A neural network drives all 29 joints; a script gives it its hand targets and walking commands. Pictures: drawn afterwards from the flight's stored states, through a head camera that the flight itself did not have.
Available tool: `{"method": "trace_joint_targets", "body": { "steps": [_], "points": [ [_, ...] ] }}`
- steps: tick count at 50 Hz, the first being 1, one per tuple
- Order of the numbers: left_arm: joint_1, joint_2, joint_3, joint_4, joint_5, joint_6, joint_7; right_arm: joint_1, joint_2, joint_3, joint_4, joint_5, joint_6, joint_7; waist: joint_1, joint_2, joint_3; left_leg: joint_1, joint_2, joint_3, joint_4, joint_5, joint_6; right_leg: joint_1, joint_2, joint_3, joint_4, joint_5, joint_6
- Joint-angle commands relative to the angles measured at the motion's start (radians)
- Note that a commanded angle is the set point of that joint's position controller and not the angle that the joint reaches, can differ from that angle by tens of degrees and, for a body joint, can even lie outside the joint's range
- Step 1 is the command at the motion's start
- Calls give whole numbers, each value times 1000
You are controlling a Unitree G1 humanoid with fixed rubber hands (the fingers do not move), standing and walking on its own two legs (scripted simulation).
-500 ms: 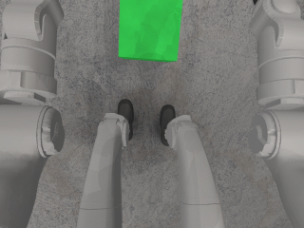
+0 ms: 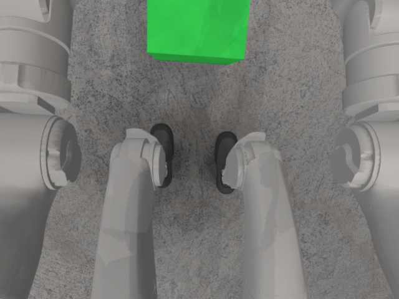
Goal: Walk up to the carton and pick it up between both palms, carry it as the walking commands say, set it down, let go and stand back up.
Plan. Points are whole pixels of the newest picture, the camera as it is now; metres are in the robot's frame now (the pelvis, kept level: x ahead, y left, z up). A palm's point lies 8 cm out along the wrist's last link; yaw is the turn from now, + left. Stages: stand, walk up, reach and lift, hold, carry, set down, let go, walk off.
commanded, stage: reach and lift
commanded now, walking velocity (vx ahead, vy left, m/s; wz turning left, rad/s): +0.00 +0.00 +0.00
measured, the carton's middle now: out of the picture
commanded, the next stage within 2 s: none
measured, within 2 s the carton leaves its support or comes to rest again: neither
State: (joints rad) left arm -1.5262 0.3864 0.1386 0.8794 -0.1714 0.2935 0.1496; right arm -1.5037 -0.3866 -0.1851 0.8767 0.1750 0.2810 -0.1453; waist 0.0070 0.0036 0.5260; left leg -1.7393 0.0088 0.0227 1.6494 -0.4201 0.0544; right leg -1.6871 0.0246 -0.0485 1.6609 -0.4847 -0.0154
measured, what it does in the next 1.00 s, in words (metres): lowers itself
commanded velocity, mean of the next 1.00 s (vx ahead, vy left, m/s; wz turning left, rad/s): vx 0.00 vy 0.00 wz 0.00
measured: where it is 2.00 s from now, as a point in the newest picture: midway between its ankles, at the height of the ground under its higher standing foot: (194, 170)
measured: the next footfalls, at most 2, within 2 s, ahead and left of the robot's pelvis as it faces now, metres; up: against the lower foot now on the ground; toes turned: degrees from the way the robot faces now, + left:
none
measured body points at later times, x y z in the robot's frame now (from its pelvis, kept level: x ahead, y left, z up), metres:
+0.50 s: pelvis +0.00 +0.00 -0.13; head +0.38 +0.01 +0.11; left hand +0.59 +0.18 -0.29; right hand +0.59 -0.17 -0.28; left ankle +0.14 +0.10 -0.50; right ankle +0.12 -0.11 -0.50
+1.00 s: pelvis +0.02 -0.01 -0.20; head +0.40 +0.00 +0.03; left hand +0.59 +0.20 -0.38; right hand +0.59 -0.18 -0.39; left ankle +0.14 +0.10 -0.50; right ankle +0.12 -0.11 -0.50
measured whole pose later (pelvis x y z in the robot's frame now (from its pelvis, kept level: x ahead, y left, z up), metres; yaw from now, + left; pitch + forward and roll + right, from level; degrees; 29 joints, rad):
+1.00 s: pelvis +0.02 -0.01 -0.20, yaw +0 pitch +31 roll -1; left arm -1.57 0.45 0.00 1.23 -0.35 0.07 0.10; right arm -1.52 -0.40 0.02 1.16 0.32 0.08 -0.14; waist 0.01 0.00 0.52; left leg -2.29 0.04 0.05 2.31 -0.56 0.07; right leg -2.24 0.01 -0.06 2.35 -0.65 -0.04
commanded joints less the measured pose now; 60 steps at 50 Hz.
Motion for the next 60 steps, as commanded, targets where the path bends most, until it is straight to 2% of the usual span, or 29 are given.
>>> {"method": "trace_joint_targets", "body": {
  "steps": [1, 4, 7, 10, 11, 12, 13, 17, 18, 19, 21, 25, 26, 29, 30, 32, 35, 36, 37, 40, 41, 45, 46, 50, 54, 57, 58, 59, 60],
  "points": [
    [-426, 213, 11, -223, -20, -11, 39, -382, -219, 3, -235, 40, -20, -27, -16, 62, -2309, 955, -51, -58, -35, 369, -45, 454, 79, -17, -85, 219, 4],
    [-387, 255, 34, -198, -10, 1, 37, -363, -256, -13, -215, 11, 1, -39, -27, 5, -2290, 878, -57, -42, 20, 297, -40, 441, 74, -3, -47, 181, 9],
    [-454, 199, -34, -258, -61, 9, 26, -393, -203, 40, -197, 65, 14, -33, -48, 34, -2194, 777, -37, -36, 56, 251, -39, 370, 66, 6, -8, 157, -4],
    [-477, 210, -45, -172, -74, -6, 24, -455, -238, 29, -192, 81, -1, -36, -20, 60, -2096, 727, -41, -32, 110, 222, -41, 257, 55, -11, 56, 111, 3],
    [-485, 169, -76, -191, -90, -4, 20, -451, -238, 21, -200, 64, -12, -30, -77, 66, -2106, 730, -34, -35, 114, 211, -48, 265, 57, -22, 52, 121, -3],
    [-477, 207, -55, -191, -102, -12, 19, -494, -227, 40, -256, 85, -16, -43, -25, 47, -2134, 736, -41, -29, 122, 223, -37, 314, 49, -13, 69, 127, 5],
    [-492, 223, -52, -96, -73, -18, 22, -480, -255, 31, -160, 72, -25, -42, -42, 61, -2053, 681, -30, -27, 169, 168, -40, 256, 46, -4, 89, 81, 0],
    [-464, 201, -29, -83, -89, -38, 20, -442, -165, 80, -117, 81, -29, -31, 4, -32, -1951, 523, -34, -8, 183, 146, -36, 281, 50, 4, 132, 93, 12],
    [-414, 174, -46, -7, -91, -36, 11, -415, -170, 62, -50, 61, -36, -19, -26, -41, -1879, 512, -33, -36, 173, 140, -31, 211, 49, -18, 158, 77, 14],
    [-393, 169, -29, -11, -75, -55, 8, -380, -195, 38, -13, 41, -49, -26, -11, 36, -1881, 517, -32, -36, 204, 170, -46, 170, 45, 5, 175, 90, 2],
    [-390, 166, -38, -29, -59, -95, 15, -353, -162, 53, -11, 80, -84, -20, -10, 48, -1921, 615, -30, -47, 248, 264, -42, 124, 47, -5, 220, 144, 7],
    [-347, 184, -56, 60, -80, -136, 7, -327, -162, 70, 45, 70, -128, -29, -24, -1, -1874, 560, -33, -53, 311, 301, -36, 137, 45, -19, 286, 184, 22],
    [-387, 165, -70, -79, -88, -153, 18, -370, -151, 84, -103, 118, -145, -25, 12, 44, -1976, 651, -37, -41, 332, 410, -41, 174, 46, -1, 288, 265, 26],
    [-421, 208, -43, -158, -94, -172, 29, -396, -213, 50, -140, 82, -168, -38, -10, 33, -1936, 595, -43, -53, 369, 415, -36, 137, 60, -8, 323, 272, 10],
    [-323, 198, -40, 2, -94, -172, 24, -361, -189, 98, -48, 86, -168, -40, 26, -4, -1814, 489, -43, -43, 370, 374, -31, 152, 48, 8, 331, 256, 25],
    [-364, 189, -47, -87, -117, -179, 20, -356, -219, 78, -115, 71, -180, -43, 7, -4, -1884, 506, -52, -28, 403, 420, -42, 183, 59, 1, 342, 308, 30],
    [-263, 119, -84, 126, -146, -183, -7, -285, -138, 130, 34, 93, -182, -28, -4, -19, -1701, 399, -49, -35, 420, 351, -36, 113, 51, 13, 372, 246, 28],
    [-264, 129, -54, 87, -122, -197, -11, -316, -121, 140, -20, 91, -191, -22, 32, -37, -1663, 337, -44, -44, 424, 337, -29, 103, 46, 34, 382, 252, 31],
    [-296, 94, -89, 157, -146, -202, -26, -281, -78, 181, 120, 113, -192, -11, 1, -36, -1579, 264, -30, -48, 427, 272, -31, 109, 41, 48, 390, 219, 26],
    [-326, 125, -101, 67, -156, -238, -31, -347, -108, 154, -14, 130, -223, -14, 7, 8, -1679, 310, -42, -30, 469, 361, -44, 169, 47, 49, 412, 312, 24],
    [-329, 159, -74, 101, -153, -257, -28, -312, -91, 157, 21, 140, -230, -17, 7, -46, -1669, 277, -45, -32, 496, 362, -34, 165, 50, 55, 437, 339, 37],
    [-315, 109, -132, 181, -185, -255, -45, -287, -106, 144, 151, 114, -235, -7, -29, 9, -1524, 235, -31, -51, 506, 333, -52, 87, 34, 62, 457, 296, 25],
    [-302, 137, -107, 230, -168, -260, -51, -285, -69, 174, 161, 131, -234, 5, 19, -13, -1462, 217, -23, -61, 488, 301, -36, 33, 31, 51, 475, 256, 30],
    [-286, 152, -83, 227, -177, -280, -40, -315, -96, 176, 101, 138, -252, -1, 32, -51, -1549, 241, -37, -49, 522, 352, -43, 83, 34, 57, 483, 293, 39],
    [-315, 71, -174, 222, -226, -272, -53, -299, -70, 165, 119, 130, -253, 2, -46, -28, -1528, 262, -24, -77, 527, 385, -44, 59, 35, 48, 486, 333, 27],
    [-245, 115, -99, 211, -162, -269, -38, -207, -59, 166, 135, 127, -246, 4, 29, 35, -1495, 271, -29, -64, 523, 403, -45, -10, 38, 58, 480, 319, 26],
    [-250, 90, -121, 180, -168, -273, -36, -234, -62, 157, 107, 129, -247, 5, 23, 53, -1543, 304, -32, -62, 517, 396, -53, 9, 37, 60, 473, 300, 23],
    [-269, 92, -131, 182, -189, -271, -40, -267, -51, 185, 77, 138, -243, 8, 2, -17, -1610, 370, -40, -79, 521, 463, -40, 38, 41, 33, 490, 334, 41],
    [-278, 71, -132, 141, -189, -278, -33, -272, -57, 167, 50, 134, -251, 1, 9, 26, -1622, 358, -40, -62, 536, 482, -53, 22, 42, 44, 489, 361, 27]
  ]
}}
